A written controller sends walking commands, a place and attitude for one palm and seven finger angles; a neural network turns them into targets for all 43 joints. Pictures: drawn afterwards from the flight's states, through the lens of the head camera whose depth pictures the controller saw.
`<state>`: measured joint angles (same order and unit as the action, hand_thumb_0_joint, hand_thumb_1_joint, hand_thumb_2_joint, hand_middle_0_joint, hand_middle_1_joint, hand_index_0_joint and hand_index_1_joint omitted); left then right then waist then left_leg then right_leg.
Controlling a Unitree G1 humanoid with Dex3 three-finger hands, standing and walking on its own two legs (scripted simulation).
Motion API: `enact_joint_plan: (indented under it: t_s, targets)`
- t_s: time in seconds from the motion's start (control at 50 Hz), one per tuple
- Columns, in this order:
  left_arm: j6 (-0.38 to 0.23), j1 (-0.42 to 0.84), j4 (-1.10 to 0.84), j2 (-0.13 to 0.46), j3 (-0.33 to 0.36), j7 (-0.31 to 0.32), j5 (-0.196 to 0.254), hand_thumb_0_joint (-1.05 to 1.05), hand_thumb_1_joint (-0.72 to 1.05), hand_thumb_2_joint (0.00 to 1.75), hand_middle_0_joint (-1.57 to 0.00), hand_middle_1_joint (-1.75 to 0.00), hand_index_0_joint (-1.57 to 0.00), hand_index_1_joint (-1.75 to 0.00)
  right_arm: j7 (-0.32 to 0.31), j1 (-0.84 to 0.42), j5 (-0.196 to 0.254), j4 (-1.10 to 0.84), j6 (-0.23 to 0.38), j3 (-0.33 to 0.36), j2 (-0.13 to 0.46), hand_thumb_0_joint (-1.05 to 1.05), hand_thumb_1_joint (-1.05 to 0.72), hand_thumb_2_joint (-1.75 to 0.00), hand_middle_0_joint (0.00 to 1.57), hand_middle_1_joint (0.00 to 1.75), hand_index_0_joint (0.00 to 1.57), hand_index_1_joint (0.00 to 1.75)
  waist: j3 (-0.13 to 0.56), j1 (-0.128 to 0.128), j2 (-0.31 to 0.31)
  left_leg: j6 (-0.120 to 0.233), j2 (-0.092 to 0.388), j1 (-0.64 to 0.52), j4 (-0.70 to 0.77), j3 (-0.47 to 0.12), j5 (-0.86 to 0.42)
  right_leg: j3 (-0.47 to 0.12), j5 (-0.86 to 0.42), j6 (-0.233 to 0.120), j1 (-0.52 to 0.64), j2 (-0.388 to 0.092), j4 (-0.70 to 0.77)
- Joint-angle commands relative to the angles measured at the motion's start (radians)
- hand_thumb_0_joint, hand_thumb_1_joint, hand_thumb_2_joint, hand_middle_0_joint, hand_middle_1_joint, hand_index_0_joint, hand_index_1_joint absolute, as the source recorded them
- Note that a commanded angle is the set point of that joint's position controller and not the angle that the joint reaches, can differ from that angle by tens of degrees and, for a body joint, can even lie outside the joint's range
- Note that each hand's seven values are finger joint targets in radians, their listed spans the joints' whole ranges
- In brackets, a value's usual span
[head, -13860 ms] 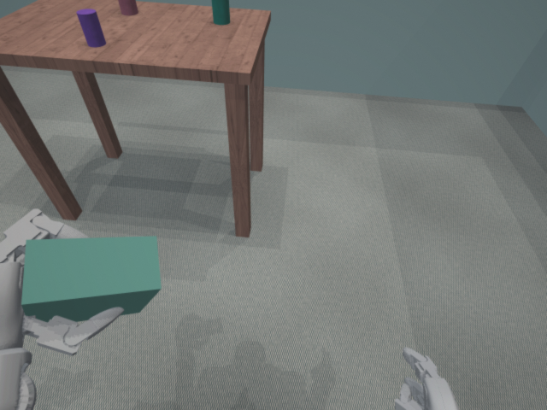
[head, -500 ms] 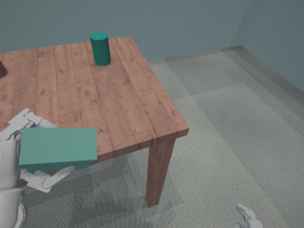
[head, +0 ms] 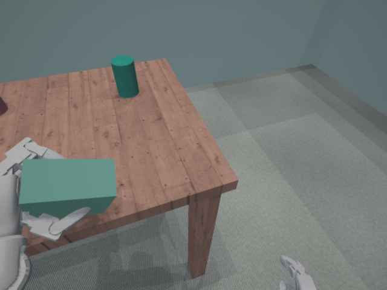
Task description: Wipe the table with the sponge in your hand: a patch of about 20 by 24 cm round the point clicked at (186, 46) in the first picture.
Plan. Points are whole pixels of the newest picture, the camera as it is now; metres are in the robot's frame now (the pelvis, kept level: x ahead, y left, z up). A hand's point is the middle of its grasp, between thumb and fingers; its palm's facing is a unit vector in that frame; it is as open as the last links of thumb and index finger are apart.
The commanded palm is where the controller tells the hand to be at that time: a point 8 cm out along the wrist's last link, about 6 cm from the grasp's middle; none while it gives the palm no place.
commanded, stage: shuffle to correct the standing spot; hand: left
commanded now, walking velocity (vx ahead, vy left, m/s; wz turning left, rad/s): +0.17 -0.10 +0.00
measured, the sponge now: (83, 190) +0.23 +0.21 +0.15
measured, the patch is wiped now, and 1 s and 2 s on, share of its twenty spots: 0.00 0.00 0.00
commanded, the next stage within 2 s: come to a stop and stand still in 0.06 s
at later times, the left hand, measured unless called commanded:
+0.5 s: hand (99, 158) +0.28 +0.19 +0.18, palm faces +0.42 -0.79 -0.45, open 10.3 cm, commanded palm +0.22 +0.23 +0.18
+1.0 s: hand (60, 180) +0.23 +0.23 +0.18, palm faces +0.50 -0.78 -0.37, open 10.3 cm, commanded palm +0.18 +0.26 +0.18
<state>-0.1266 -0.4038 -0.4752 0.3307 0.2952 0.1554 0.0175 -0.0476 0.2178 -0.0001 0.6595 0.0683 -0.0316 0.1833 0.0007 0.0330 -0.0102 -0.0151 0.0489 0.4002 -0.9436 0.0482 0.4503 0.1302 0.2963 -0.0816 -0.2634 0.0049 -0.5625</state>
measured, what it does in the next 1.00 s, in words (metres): steps on the spot: left foot, then right foot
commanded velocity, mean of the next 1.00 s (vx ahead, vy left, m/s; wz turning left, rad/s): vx -0.04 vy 0.04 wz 0.00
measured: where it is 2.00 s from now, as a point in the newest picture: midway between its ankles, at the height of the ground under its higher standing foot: outside the picture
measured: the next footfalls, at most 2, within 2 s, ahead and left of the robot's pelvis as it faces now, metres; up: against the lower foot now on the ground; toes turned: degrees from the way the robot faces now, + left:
left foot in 0.16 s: +0.08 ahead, +0.12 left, +0.00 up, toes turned +8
right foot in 0.40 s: +0.11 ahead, -0.12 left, +0.00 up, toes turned +11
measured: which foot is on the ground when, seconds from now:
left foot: up 0.00-0.14, down 0.16-0.46, up 0.48-0.80, down 0.82-1.00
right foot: down 0.00-0.18, up 0.20-0.38, down 0.40-1.00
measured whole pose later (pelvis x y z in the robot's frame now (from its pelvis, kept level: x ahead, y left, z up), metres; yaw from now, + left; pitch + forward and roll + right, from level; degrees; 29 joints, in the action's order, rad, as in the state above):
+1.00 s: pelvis +0.03 -0.03 +0.00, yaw +3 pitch -2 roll +0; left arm -0.15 -0.45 -0.49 0.37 0.34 0.19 0.01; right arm -0.09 0.24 0.01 0.60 0.07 -0.01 0.19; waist 0.01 0.02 -0.03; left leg 0.02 -0.01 0.21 -0.50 0.04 0.27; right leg 0.10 0.18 -0.02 -0.29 -0.02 -0.49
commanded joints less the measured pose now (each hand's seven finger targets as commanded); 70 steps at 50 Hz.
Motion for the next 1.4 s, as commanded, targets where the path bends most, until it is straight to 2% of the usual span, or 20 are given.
enact_joint_plan:
  t_s: [0.0, 0.1, 0.16, 0.2, 0.26, 0.34, 0.4, 0.44, 0.52, 0.72, 0.76, 0.82, 0.88, 1.06, 1.24, 1.26, 1.28, 1.3, 1.32, 1.38]
  targets:
    - [-0.101, 0.076, -0.264, 0.228, 0.171, 0.033, 0.017, 0.0, 0.1, 1.3, -1.2, -1.6, -1.2, -1.6, -0.01, -0.129, -0.002, -0.174, 0.037, 0.031, 0.087, 0.0, -0.9, -0.9, 0.2, 0.3, 0.2, 0.3, 0.044, -0.02, -0.051, 0.001, 0.033, 0.113, 0.049, 0.014, -0.043, -0.263, -0.16, -0.128, 0.111, -0.286, 0.257]
    - [-0.109, 0.017, -0.327, 0.223, 0.196, 0.04, 0.046, 0.0, 0.1, 1.3, -1.2, -1.6, -1.2, -1.6, -0.025, -0.093, -0.006, -0.21, 0.025, 0.064, 0.102, 0.0, -0.9, -0.9, 0.2, 0.3, 0.2, 0.3, 0.137, -0.028, 0.044, 0.001, -0.028, -0.222, 0.465, 0.1, -0.28, -0.139, -0.081, -0.043, 0.068, -0.154, 0.073]
    - [-0.127, -0.008, -0.369, 0.238, 0.187, 0.034, 0.043, 0.0, 0.1, 1.3, -1.2, -1.6, -1.2, -1.6, -0.022, -0.093, 0.002, -0.235, 0.029, 0.078, 0.132, 0.0, -0.9, -0.9, 0.2, 0.3, 0.2, 0.3, 0.133, -0.032, 0.297, 0.197, 0.353, -0.452, 0.632, -0.474, -0.587, -0.102, 0.265, 0.069, -0.299, 0.0, -0.355]
    - [-0.111, -0.009, -0.351, 0.259, 0.198, 0.02, 0.033, 0.0, 0.1, 1.3, -1.2, -1.6, -1.2, -1.6, -0.019, -0.095, -0.02, -0.215, 0.037, 0.068, 0.122, 0.0, -0.9, -0.9, 0.2, 0.3, 0.2, 0.3, 0.115, -0.041, 0.248, 0.193, 0.341, -0.427, 0.608, -0.407, -0.764, -0.137, 0.206, 0.072, -0.331, -0.039, -0.419]
    - [-0.106, -0.02, -0.384, 0.221, 0.171, 0.024, 0.027, 0.0, 0.1, 1.3, -1.2, -1.6, -1.2, -1.6, -0.005, -0.082, -0.007, -0.203, 0.066, 0.075, 0.127, 0.0, -0.9, -0.9, 0.2, 0.3, 0.2, 0.3, 0.154, -0.027, 0.248, 0.115, 0.214, -0.402, 0.505, -0.103, -0.919, -0.087, 0.053, 0.077, -0.183, -0.033, -0.191]
    - [-0.084, -0.068, -0.294, 0.218, 0.179, 0.029, 0.03, 0.0, 0.1, 1.3, -1.2, -1.6, -1.2, -1.6, -0.011, -0.082, 0.01, -0.204, 0.088, 0.06, 0.124, 0.0, -0.9, -0.9, 0.2, 0.3, 0.2, 0.3, 0.123, -0.032, 0.206, 0.049, 0.159, -0.197, 0.498, -0.004, -0.605, -0.036, -0.143, 0.093, 0.117, -0.014, 0.098]
    - [-0.088, -0.023, -0.224, 0.237, 0.2, 0.036, 0.023, 0.0, 0.1, 1.3, -1.2, -1.6, -1.2, -1.6, -0.022, -0.08, 0.004, -0.2, 0.087, 0.047, 0.104, 0.0, -0.9, -0.9, 0.2, 0.3, 0.2, 0.3, 0.123, -0.042, 0.022, -0.01, 0.02, -0.06, 0.384, 0.041, -0.244, -0.22, -0.606, 0.053, 0.226, -0.149, 0.155]
    - [-0.073, -0.033, -0.193, 0.223, 0.18, 0.034, 0.027, 0.0, 0.1, 1.3, -1.2, -1.6, -1.2, -1.6, -0.02, -0.08, 0.007, -0.193, 0.077, 0.065, 0.108, 0.0, -0.9, -0.9, 0.2, 0.3, 0.2, 0.3, 0.124, -0.035, -0.173, -0.022, -0.049, -0.057, 0.205, 0.012, -0.064, -0.377, -0.727, -0.008, 0.169, -0.272, 0.217]
    - [-0.089, -0.04, -0.163, 0.234, 0.2, 0.036, 0.024, 0.0, 0.1, 1.3, -1.2, -1.6, -1.2, -1.6, -0.027, -0.13, 0.006, -0.184, 0.046, 0.033, 0.089, 0.0, -0.9, -0.9, 0.2, 0.3, 0.2, 0.3, 0.145, -0.019, -0.118, -0.008, -0.022, 0.041, 0.072, -0.094, 0.014, -0.344, -0.763, -0.043, 0.223, -0.34, 0.165]
    - [-0.084, -0.088, -0.326, 0.233, 0.199, 0.064, 0.027, 0.0, 0.1, 1.3, -1.2, -1.6, -1.2, -1.6, -0.035, -0.115, 0.005, -0.214, 0.006, 0.065, 0.109, 0.0, -0.9, -0.9, 0.2, 0.3, 0.2, 0.3, 0.196, -0.021, -0.107, 0.012, -0.055, -0.122, 0.368, -0.027, -0.133, -0.299, -0.348, -0.027, 0.154, -0.299, 0.2]
    - [-0.082, -0.07, -0.35, 0.225, 0.183, 0.065, 0.027, 0.0, 0.1, 1.3, -1.2, -1.6, -1.2, -1.6, -0.04, -0.096, 0.006, -0.213, 0.008, 0.071, 0.117, 0.0, -0.9, -0.9, 0.2, 0.3, 0.2, 0.3, 0.181, -0.033, -0.041, 0.014, -0.058, -0.226, 0.489, -0.02, -0.247, -0.253, -0.158, 0.01, 0.085, -0.243, 0.194]
    - [-0.088, -0.029, -0.339, 0.218, 0.162, 0.064, 0.021, 0.0, 0.1, 1.3, -1.2, -1.6, -1.2, -1.6, -0.051, -0.109, 0.017, -0.224, 0.021, 0.08, 0.15, 0.0, -0.9, -0.9, 0.2, 0.3, 0.2, 0.3, 0.111, -0.021, 0.112, 0.07, 0.107, -0.161, 0.614, -0.195, -0.256, -0.191, 0.021, 0.074, 0.05, -0.104, 0.119]
    - [-0.098, 0.016, -0.275, 0.211, 0.16, 0.056, 0.008, 0.0, 0.1, 1.3, -1.2, -1.6, -1.2, -1.6, -0.055, -0.099, 0.011, -0.209, 0.043, 0.056, 0.128, 0.0, -0.9, -0.9, 0.2, 0.3, 0.2, 0.3, 0.063, -0.02, 0.248, 0.066, 0.12, 0.024, 0.677, -0.194, -0.213, -0.125, -0.081, 0.083, 0.168, -0.062, 0.037]
    - [-0.085, 0.117, -0.141, 0.148, 0.083, 0.027, -0.005, 0.0, 0.1, 1.3, -1.2, -1.6, -1.2, -1.6, -0.039, -0.066, 0.009, -0.193, 0.08, 0.05, 0.132, 0.0, -0.9, -0.9, 0.2, 0.3, 0.2, 0.3, -0.017, -0.022, 0.05, 0.044, 0.048, 0.105, 0.695, -0.134, 0.079, -0.165, 0.025, 0.089, 0.184, -0.057, 0.188]
    - [-0.105, 0.076, -0.225, 0.208, 0.155, 0.03, 0.005, 0.0, 0.1, 1.3, -1.2, -1.6, -1.2, -1.6, -0.038, -0.069, 0.002, -0.193, 0.097, 0.048, 0.12, 0.0, -0.9, -0.9, 0.2, 0.3, 0.2, 0.3, 0.094, -0.015, 0.086, 0.037, 0.025, 0.031, 0.669, -0.11, -0.089, -0.154, -0.144, 0.084, 0.275, -0.052, 0.179]
    - [-0.208, 1.18, -0.456, 1.022, 0.715, 0.021, -0.175, 0.0, 0.1, 1.3, -1.2, -1.6, -1.2, -1.6, -0.021, 0.081, -0.053, -0.189, 0.145, 0.03, 0.151, 0.0, -0.9, -0.9, 0.2, 0.3, 0.2, 0.3, -0.156, -0.033, -0.03, 0.061, 0.065, 0.118, 0.48, -0.066, -0.286, -0.191, -0.116, 0.121, 0.002, -0.079, 0.19]
    - [-0.173, 0.576, 0.165, 0.395, 0.313, -0.044, -0.047, 0.0, 0.1, 1.3, -1.2, -1.6, -1.2, -1.6, -0.007, -0.014, -0.01, -0.119, 0.138, 0.014, 0.035, 0.0, -0.9, -0.9, 0.2, 0.3, 0.2, 0.3, 0.126, -0.02, -0.042, 0.06, 0.022, -0.103, 0.484, -0.087, -0.271, -0.193, -0.079, 0.031, 0.002, -0.146, 0.191]
    - [-0.173, 0.277, 0.107, 0.322, 0.263, -0.047, 0.003, 0.0, 0.1, 1.3, -1.2, -1.6, -1.2, -1.6, -0.008, -0.023, 0.004, -0.179, 0.154, 0.048, 0.079, 0.0, -0.9, -0.9, 0.2, 0.3, 0.2, 0.3, 0.021, 0.029, -0.024, 0.031, 0.011, -0.114, 0.497, -0.06, -0.223, -0.292, -0.113, 0.051, 0.024, -0.117, 0.284]
    - [-0.161, 0.185, 0.149, 0.18, 0.166, -0.055, 0.034, 0.0, 0.1, 1.3, -1.2, -1.6, -1.2, -1.6, 0.006, -0.053, 0.018, -0.194, 0.162, 0.063, 0.112, 0.0, -0.9, -0.9, 0.2, 0.3, 0.2, 0.3, 0.107, 0.014, 0.094, 0.024, -0.008, -0.164, 0.518, -0.028, -0.206, -0.274, -0.115, 0.02, 0.111, -0.129, 0.227]
    - [-0.205, 0.106, -0.092, 0.175, 0.117, -0.067, 0.038, 0.0, 0.1, 1.3, -1.2, -1.6, -1.2, -1.6, 0.04, -0.049, 0.016, -0.205, 0.16, 0.071, 0.137, 0.0, -0.9, -0.9, 0.2, 0.3, 0.2, 0.3, 0.162, 0.016, 0.102, 0.043, -0.008, -0.137, 0.569, -0.038, -0.149, -0.254, -0.031, 0.054, 0.183, -0.11, 0.203]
